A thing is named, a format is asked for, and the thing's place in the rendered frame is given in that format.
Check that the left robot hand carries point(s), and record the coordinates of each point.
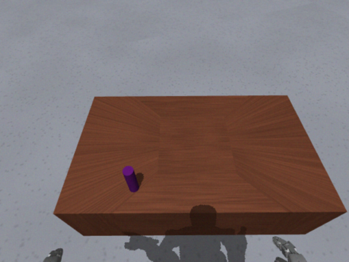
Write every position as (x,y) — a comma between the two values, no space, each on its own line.
(54,256)

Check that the can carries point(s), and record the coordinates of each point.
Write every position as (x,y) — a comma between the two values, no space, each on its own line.
(130,178)

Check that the right robot hand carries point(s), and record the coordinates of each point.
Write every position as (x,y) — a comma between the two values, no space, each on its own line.
(288,250)

